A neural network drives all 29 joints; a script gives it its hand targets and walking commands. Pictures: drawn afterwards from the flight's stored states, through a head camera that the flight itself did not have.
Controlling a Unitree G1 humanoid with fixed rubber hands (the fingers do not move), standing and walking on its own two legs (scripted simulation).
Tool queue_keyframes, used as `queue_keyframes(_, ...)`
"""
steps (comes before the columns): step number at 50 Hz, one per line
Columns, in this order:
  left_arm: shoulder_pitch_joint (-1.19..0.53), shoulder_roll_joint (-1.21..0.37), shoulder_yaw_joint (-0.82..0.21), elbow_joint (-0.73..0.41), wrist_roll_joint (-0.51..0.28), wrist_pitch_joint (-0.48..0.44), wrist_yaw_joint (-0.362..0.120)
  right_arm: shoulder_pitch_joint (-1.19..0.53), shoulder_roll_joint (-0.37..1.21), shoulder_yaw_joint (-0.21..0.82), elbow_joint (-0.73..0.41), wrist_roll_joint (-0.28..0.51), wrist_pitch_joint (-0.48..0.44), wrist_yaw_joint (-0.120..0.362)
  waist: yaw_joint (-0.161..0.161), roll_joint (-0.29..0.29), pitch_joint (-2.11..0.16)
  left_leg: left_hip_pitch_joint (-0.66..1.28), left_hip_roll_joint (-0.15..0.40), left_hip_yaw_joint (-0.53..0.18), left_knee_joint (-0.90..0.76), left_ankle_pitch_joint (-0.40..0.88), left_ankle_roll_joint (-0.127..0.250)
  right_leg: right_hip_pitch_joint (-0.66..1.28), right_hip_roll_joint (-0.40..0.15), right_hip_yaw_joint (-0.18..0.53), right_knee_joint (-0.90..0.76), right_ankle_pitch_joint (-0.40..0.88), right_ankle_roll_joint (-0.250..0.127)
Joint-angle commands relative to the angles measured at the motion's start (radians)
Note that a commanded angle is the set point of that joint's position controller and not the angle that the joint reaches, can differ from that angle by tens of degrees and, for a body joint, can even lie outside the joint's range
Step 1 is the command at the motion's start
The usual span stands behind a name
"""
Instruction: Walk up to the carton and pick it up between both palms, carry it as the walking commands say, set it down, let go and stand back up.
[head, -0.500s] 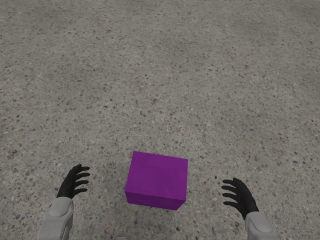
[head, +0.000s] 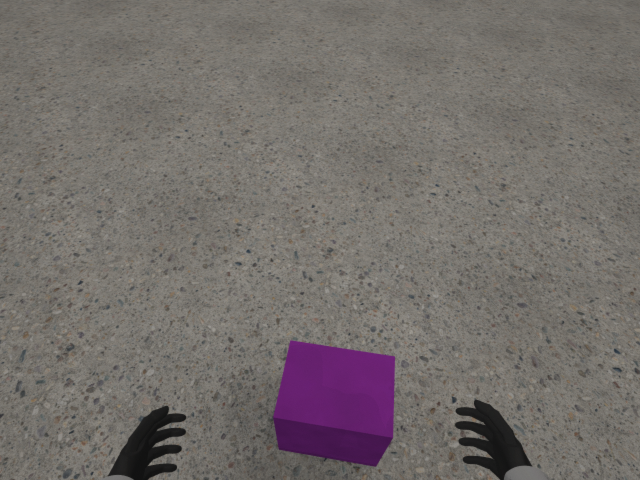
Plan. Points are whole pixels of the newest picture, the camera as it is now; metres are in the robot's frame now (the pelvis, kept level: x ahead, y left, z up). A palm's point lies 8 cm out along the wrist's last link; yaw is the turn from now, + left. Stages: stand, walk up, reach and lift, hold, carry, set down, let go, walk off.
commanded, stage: let go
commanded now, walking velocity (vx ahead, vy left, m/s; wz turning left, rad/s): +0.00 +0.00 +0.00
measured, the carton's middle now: (334, 405) +0.44 -0.05 -0.63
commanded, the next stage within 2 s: stand in 0.18 s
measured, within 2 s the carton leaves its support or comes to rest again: neither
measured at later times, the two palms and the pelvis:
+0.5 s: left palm out of the picture +0.14 +0.21 -0.08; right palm out of the picture +0.13 -0.30 -0.11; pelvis +0.03 -0.04 +0.00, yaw -5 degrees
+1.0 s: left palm (171, 463) +0.18 +0.20 -0.11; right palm out of the picture +0.10 -0.33 -0.13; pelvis +0.07 -0.06 -0.01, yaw -8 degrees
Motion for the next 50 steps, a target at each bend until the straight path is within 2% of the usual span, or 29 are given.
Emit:
queue_keyframes(1, -0.042, 0.109, 0.03, -0.108, 0.001, -0.01, 0.012, -0.033, -0.106, -0.028, -0.12, -0.002, 0.015, -0.005, -0.019, 0.013, -0.07, 0.38, 0.07, -0.102, -0.025, 0.143, -0.065, -0.383, 0.005, -0.06, -0.169, 0.056, -0.016)
queue_keyframes(9, -0.049, 0.107, 0.025, -0.1, -0.003, -0.006, 0.03, -0.078, -0.108, 0.018, -0.159, 0.025, 0.066, -0.028, -0.022, -0.006, -0.021, 0.359, 0.062, -0.101, -0.018, 0.063, -0.064, -0.385, -0.011, -0.048, -0.203, -0.031, -0.019)
queue_keyframes(10, 0.05, 0.191, 0.025, 0.044, 0.065, -0.064, 0.042, 0.0, -0.212, -0.01, -0.028, -0.04, -0.068, -0.071, -0.02, 0.285, -0.086, 0.031, 0.245, -0.115, -0.143, -0.391, -0.08, -0.348, -0.021, -0.008, -0.103, -0.119, 0.017)
queue_keyframes(11, 0.129, 0.209, 0.045, 0.085, 0.065, -0.103, 0.067, -0.008, -0.279, -0.02, 0.01, -0.052, -0.11, -0.1, 0.015, 0.463, 0.011, -0.304, 0.283, -0.16, -0.283, -0.686, -0.075, -0.267, 0.04, -0.089, 0.092, -0.246, 0.032)
queue_keyframes(12, 0.136, 0.241, 0.061, 0.106, 0.065, -0.128, 0.069, 0.007, -0.242, -0.016, 0.016, -0.064, -0.138, -0.117, 0.004, 0.378, -0.02, -0.411, 0.287, -0.222, -0.336, -0.769, -0.045, -0.102, 0.053, -0.113, 0.22, -0.143, 0.021)
queue_keyframes(13, 0.076, 0.219, 0.061, 0.111, 0.073, -0.153, 0.067, 0.017, -0.19, -0.004, 0.033, -0.061, -0.164, -0.121, -0.01, 0.182, -0.053, -0.393, 0.26, -0.214, -0.268, -0.662, -0.031, -0.091, 0.011, -0.071, 0.13, -0.031, 0.008)
queue_keyframes(14, 0.052, 0.169, 0.048, 0.114, 0.068, -0.176, 0.066, 0.009, -0.188, 0.001, 0.051, -0.055, -0.184, -0.125, 0.017, 0.07, -0.084, -0.344, 0.237, -0.161, -0.197, -0.557, -0.032, -0.132, -0.002, -0.057, 0.045, 0.006, 0.006)
queue_keyframes(15, 0.083, 0.144, 0.035, 0.145, 0.059, -0.195, 0.065, -0.013, -0.195, 0.004, 0.061, -0.049, -0.194, -0.124, 0.038, -0.003, -0.131, -0.177, 0.201, -0.088, -0.071, -0.378, -0.045, -0.216, -0.042, -0.003, -0.069, 0.007, -0.006)
queue_keyframes(16, 0.083, 0.155, 0.027, 0.168, 0.056, -0.216, 0.062, 0.008, -0.169, 0.007, 0.067, -0.043, -0.206, -0.12, -0.006, -0.129, -0.235, -0.034, 0.145, -0.038, 0.094, -0.159, -0.058, -0.237, -0.112, 0.119, -0.141, 0.148, -0.017)
queue_keyframes(17, 0.034, 0.173, 0.023, 0.167, 0.054, -0.221, 0.061, 0.07, -0.141, 0.014, 0.089, -0.035, -0.213, -0.113, -0.058, -0.184, -0.278, -0.1, 0.115, -0.024, 0.098, -0.105, -0.073, -0.155, -0.138, 0.159, -0.13, 0.264, -0.021)
queue_keyframes(18, -0.015, 0.179, 0.025, 0.161, 0.04, -0.214, 0.062, 0.059, -0.118, 0.025, 0.1, -0.033, -0.221, -0.102, -0.047, -0.179, -0.278, -0.065, 0.116, -0.034, 0.009, -0.082, -0.088, -0.249, -0.111, 0.124, -0.152, -0.003, -0.03)
queue_keyframes(19, 0.005, 0.15, 0.024, 0.173, 0.034, -0.211, 0.059, -0.009, -0.138, 0.026, 0.078, -0.034, -0.23, -0.097, -0.016, -0.136, -0.226, 0.044, 0.151, -0.056, 0.021, -0.076, -0.083, -0.432, -0.075, 0.14, -0.196, -0.198, -0.027)
queue_keyframes(20, 0.029, 0.105, 0.005, 0.193, 0.03, -0.212, 0.056, -0.063, -0.157, 0.022, 0.065, -0.029, -0.235, -0.094, -0.008, -0.056, -0.187, 0.086, 0.187, -0.075, 0.04, -0.098, -0.069, -0.483, -0.06, 0.133, -0.214, -0.172, -0.02)
queue_keyframes(21, 0.024, 0.117, -0.003, 0.196, 0.04, -0.214, 0.057, -0.033, -0.151, 0.024, 0.088, -0.029, -0.235, -0.091, -0.028, -0.023, -0.184, 0.039, 0.197, -0.076, 0.05, -0.08, -0.067, -0.434, -0.074, 0.128, -0.205, -0.064, -0.019)
queue_keyframes(22, 0.018, 0.147, 0.004, 0.193, 0.046, -0.216, 0.061, 0.024, -0.148, 0.024, 0.115, -0.032, -0.235, -0.089, -0.04, -0.043, -0.187, -0.021, 0.192, -0.074, 0.046, -0.055, -0.068, -0.371, -0.076, 0.122, -0.181, 0.022, -0.016)
queue_keyframes(25, 0.117, 0.187, 0.014, 0.246, 0.039, -0.229, 0.066, 0.068, -0.182, 0.021, 0.162, -0.031, -0.245, -0.103, -0.016, -0.035, -0.212, -0.037, 0.193, -0.06, 0.078, 0.107, -0.068, -0.256, -0.078, 0.112, -0.092, 0.494, -0.017)
queue_keyframes(26, 0.133, 0.196, 0.015, 0.261, 0.033, -0.229, 0.07, 0.086, -0.179, 0.022, 0.177, -0.025, -0.243, -0.107, -0.015, -0.035, -0.229, -0.043, 0.185, -0.043, 0.09, 0.134, -0.073, -0.218, -0.078, 0.106, -0.072, 0.599, -0.016)
queue_keyframes(29, 0.148, 0.194, 0.012, 0.287, 0.018, -0.222, 0.081, 0.108, -0.17, 0.03, 0.203, -0.008, -0.232, -0.114, -0.009, -0.002, -0.252, -0.035, 0.172, -0.005, 0.124, 0.188, -0.084, -0.163, -0.077, 0.096, -0.032, 0.82, -0.023)
queue_keyframes(34, 0.126, 0.189, 0.012, 0.31, 0.015, -0.21, 0.093, 0.141, -0.16, 0.04, 0.233, 0.004, -0.206, -0.127, -0.01, 0.008, -0.239, -0.034, 0.16, 0.036, 0.156, 0.208, -0.095, -0.137, -0.077, 0.099, -0.005, 1.067, -0.034)
queue_keyframes(36, 0.115, 0.187, 0.011, 0.319, 0.013, -0.205, 0.097, 0.152, -0.162, 0.041, 0.241, 0.007, -0.197, -0.132, -0.012, 0.007, -0.238, -0.024, 0.155, 0.047, 0.16, 0.21, -0.094, -0.133, -0.072, 0.097, 0.001, 1.108, -0.037)
queue_keyframes(38, 0.106, 0.184, 0.011, 0.329, 0.013, -0.2, 0.099, 0.158, -0.164, 0.041, 0.249, 0.008, -0.189, -0.136, -0.015, 0.01, -0.233, -0.008, 0.155, 0.052, 0.157, 0.216, -0.092, -0.143, -0.064, 0.093, 0.001, 1.091, -0.042)
queue_keyframes(43, 0.107, 0.174, 0.007, 0.359, 0.017, -0.187, 0.102, 0.172, -0.173, 0.042, 0.27, 0.007, -0.172, -0.143, -0.017, 0.023, -0.204, 0.034, 0.174, 0.05, 0.138, 0.26, -0.079, -0.181, -0.042, 0.084, -0.019, 0.901, -0.049)
queue_keyframes(45, 0.116, 0.173, 0.007, 0.373, 0.02, -0.183, 0.103, 0.18, -0.176, 0.042, 0.281, 0.007, -0.169, -0.144, -0.017, 0.019, -0.2, 0.04, 0.179, 0.051, 0.135, 0.27, -0.075, -0.176, -0.039, 0.082, -0.023, 0.863, -0.051)
queue_keyframes(50, 0.133, 0.184, 0.007, 0.405, 0.018, -0.175, 0.109, 0.193, -0.176, 0.046, 0.309, 0.01, -0.165, -0.148, -0.014, -0.01, -0.209, 0.043, 0.171, 0.065, 0.137, 0.253, -0.072, -0.141, -0.045, 0.089, -0.014, 0.923, -0.057)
